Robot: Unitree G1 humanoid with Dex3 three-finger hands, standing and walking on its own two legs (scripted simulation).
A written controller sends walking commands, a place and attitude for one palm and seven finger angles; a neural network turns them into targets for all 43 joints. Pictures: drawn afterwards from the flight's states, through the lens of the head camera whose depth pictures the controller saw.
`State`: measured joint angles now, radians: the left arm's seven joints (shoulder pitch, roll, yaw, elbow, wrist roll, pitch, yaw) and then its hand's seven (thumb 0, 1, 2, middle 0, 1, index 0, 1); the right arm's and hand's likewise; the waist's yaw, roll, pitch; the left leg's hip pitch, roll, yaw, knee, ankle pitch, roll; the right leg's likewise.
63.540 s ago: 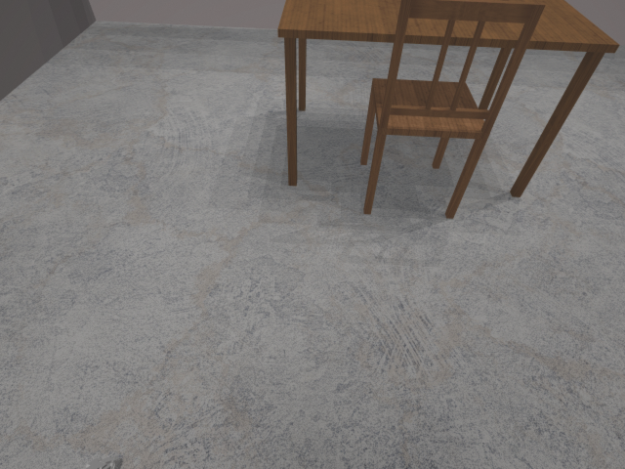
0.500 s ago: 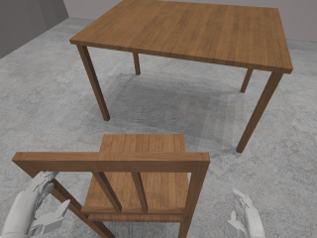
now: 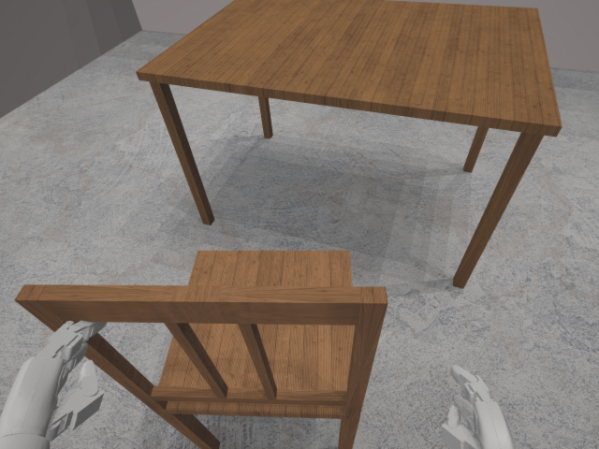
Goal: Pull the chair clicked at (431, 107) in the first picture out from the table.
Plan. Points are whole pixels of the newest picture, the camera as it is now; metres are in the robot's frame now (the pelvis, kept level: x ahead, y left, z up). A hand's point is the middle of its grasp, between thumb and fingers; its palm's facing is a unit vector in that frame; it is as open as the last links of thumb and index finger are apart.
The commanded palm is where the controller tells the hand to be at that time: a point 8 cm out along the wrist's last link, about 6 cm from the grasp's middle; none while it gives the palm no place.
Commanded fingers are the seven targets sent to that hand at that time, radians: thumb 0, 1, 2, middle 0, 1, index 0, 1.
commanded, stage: step back with the hand held close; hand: left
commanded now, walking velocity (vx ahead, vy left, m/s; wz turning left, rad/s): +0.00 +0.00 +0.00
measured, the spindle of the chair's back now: (202, 361) +0.23 +0.20 -0.07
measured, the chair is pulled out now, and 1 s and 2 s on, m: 0.58 0.58 0.58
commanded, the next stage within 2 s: stop stepping back and stand still in 1.10 s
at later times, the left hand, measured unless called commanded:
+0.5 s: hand (13, 393) +0.11 +0.27 +0.16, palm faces +0.24 -0.75 -0.62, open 7.0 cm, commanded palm +0.05 +0.32 +0.19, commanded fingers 0.00 0.90 0.90 -0.20 -0.30 -0.20 -0.30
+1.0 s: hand out of the picture +0.04 +0.30 +0.20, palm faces +0.38 -0.71 -0.59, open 7.4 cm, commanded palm -0.02 +0.34 +0.19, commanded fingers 0.00 0.90 0.90 -0.20 -0.30 -0.20 -0.30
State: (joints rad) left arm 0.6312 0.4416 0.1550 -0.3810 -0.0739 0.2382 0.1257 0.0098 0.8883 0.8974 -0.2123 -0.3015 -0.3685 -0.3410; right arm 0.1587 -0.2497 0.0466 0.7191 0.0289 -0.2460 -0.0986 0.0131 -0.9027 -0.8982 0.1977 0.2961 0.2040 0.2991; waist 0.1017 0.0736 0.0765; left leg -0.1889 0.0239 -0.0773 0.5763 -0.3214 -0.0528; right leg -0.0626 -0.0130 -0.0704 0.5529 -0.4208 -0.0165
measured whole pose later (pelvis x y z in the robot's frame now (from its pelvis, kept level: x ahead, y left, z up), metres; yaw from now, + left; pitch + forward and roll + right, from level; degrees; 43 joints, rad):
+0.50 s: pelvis -0.09 +0.02 +0.00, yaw +0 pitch -2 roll -2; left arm 0.62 0.59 0.39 -0.65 -0.09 -0.06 0.13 0.02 0.88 0.90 -0.22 -0.30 -0.32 -0.33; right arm 0.15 -0.24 0.00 0.60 0.05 -0.09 -0.12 0.01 -0.90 -0.90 0.20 0.30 0.20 0.30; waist 0.08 0.05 0.17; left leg -0.35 0.04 -0.09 0.55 -0.16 -0.04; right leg -0.23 0.00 -0.08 0.54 -0.27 0.00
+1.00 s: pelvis -0.16 +0.04 +0.00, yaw +0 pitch +0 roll -4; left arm 0.55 0.49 0.50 -0.56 -0.04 -0.31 0.11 0.01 0.88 0.90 -0.22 -0.30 -0.21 -0.30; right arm 0.18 -0.19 0.01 0.65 0.00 -0.18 -0.09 0.01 -0.90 -0.90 0.20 0.30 0.21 0.30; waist 0.04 0.08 0.08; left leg -0.47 0.06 -0.08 0.56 -0.10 -0.01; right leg -0.25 0.04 -0.04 0.51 -0.27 0.01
